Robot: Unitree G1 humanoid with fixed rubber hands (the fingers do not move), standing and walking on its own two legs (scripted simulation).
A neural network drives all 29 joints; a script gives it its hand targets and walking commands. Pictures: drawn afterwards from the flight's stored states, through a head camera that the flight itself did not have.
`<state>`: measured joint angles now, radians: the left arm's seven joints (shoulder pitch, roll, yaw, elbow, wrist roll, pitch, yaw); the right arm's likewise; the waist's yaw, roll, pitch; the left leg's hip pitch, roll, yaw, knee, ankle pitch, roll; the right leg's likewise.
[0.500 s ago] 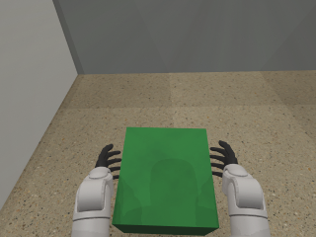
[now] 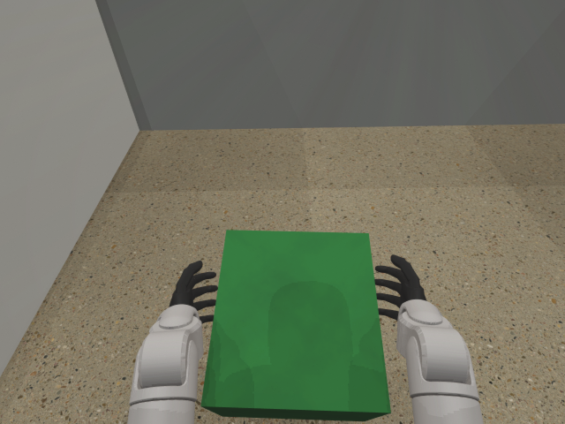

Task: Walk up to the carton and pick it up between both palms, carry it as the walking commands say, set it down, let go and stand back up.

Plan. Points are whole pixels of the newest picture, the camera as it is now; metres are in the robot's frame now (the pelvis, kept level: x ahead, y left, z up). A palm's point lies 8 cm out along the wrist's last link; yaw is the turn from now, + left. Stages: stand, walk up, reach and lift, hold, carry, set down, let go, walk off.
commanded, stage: carry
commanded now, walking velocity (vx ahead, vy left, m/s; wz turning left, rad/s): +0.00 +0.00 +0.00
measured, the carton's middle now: (295, 325) +0.30 +0.00 -0.03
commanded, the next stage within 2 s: hold in 0.14 s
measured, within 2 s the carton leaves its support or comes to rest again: neither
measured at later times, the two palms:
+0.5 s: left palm (170, 324) +0.26 +0.17 +0.05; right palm (404, 311) +0.27 -0.14 +0.06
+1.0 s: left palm (175, 311) +0.28 +0.17 +0.05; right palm (402, 306) +0.29 -0.15 +0.05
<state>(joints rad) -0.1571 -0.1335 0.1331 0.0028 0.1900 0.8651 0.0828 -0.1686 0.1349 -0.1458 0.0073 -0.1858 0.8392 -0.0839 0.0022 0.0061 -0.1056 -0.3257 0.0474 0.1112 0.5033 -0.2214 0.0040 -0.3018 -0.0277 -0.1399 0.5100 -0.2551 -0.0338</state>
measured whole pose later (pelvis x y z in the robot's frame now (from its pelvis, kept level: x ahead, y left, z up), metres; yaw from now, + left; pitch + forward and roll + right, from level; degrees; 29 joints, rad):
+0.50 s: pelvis -0.02 +0.01 +0.01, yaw -3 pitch -7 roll +0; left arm -0.22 -0.14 0.23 0.18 0.26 0.76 0.02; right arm -0.28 0.16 -0.23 0.27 -0.28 0.71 -0.02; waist 0.05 -0.01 -0.01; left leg -0.12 0.00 0.02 0.42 -0.19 0.00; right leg -0.12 0.02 -0.02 0.44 -0.21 -0.03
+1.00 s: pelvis -0.01 +0.01 +0.01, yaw -3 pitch -7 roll +0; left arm -0.31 -0.16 0.35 0.34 0.33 0.71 -0.01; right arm -0.33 0.17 -0.32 0.39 -0.33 0.67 0.03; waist 0.04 0.00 -0.02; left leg -0.09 -0.01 -0.02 0.39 -0.19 0.00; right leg -0.08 0.04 0.03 0.40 -0.20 -0.03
